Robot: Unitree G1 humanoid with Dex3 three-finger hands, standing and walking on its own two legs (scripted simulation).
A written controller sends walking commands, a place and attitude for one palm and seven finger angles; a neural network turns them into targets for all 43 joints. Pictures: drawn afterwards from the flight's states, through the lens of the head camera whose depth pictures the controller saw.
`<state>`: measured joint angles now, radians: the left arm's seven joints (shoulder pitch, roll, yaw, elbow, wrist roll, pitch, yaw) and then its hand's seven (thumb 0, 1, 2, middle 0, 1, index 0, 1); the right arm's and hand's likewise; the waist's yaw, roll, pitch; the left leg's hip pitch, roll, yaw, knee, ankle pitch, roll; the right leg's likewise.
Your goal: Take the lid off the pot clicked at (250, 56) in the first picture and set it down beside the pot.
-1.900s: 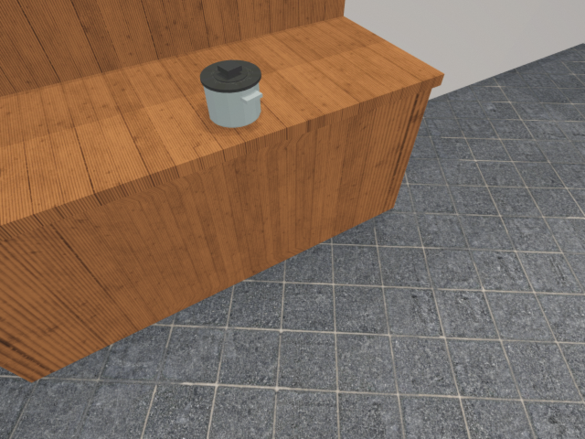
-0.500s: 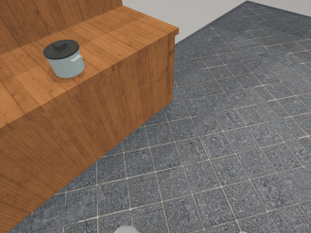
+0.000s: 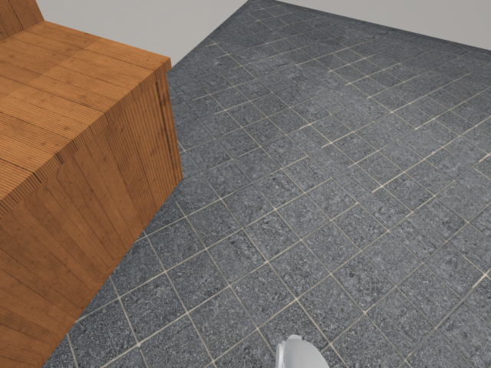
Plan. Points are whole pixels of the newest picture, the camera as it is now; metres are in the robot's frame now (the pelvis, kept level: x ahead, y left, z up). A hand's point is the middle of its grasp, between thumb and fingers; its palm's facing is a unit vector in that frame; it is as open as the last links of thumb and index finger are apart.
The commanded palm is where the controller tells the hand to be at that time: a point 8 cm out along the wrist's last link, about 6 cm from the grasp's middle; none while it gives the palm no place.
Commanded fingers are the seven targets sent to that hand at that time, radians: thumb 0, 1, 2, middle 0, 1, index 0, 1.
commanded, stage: walk to a spot facing it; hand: left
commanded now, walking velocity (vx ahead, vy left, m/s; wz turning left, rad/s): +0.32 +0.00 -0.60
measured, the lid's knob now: out of the picture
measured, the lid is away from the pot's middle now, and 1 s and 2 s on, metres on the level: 0.00 0.00 0.00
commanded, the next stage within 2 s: turn to face it in 0.58 s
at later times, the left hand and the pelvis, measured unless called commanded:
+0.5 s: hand (202, 268) +0.33 +0.11 -0.16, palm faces -0.22 -0.95 -0.23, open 7.2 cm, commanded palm none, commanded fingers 0.00 0.90 0.90 -0.20 -0.30 -0.20 -0.30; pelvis +0.21 -0.06 +0.00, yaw -15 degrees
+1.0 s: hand (218, 216) +0.47 +0.10 -0.17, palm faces -0.24 -0.95 -0.20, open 7.4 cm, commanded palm none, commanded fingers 0.00 0.90 0.90 -0.20 -0.30 -0.20 -0.30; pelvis +0.37 -0.06 +0.00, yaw -17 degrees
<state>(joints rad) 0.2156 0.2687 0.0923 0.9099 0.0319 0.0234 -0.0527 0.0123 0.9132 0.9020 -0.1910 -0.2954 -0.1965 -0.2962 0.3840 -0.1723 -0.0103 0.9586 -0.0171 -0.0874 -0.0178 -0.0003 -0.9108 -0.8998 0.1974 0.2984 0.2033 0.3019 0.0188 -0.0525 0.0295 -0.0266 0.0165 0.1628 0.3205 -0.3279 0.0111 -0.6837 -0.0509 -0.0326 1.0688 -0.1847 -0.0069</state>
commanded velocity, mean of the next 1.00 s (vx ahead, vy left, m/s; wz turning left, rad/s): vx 0.18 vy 0.00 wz -0.10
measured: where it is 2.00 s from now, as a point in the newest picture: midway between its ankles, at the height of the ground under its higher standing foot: (267, 316)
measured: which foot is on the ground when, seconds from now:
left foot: down 0.00-0.20, up 0.22-0.70, down 0.72-1.00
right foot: up 0.00-0.18, down 0.20-0.72, up 0.74-1.00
